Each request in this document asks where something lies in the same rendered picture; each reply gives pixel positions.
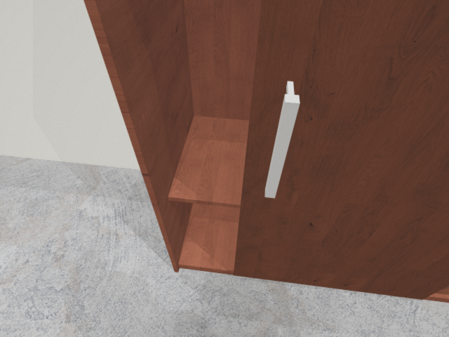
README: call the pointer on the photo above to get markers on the handle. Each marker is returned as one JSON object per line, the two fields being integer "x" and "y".
{"x": 291, "y": 103}

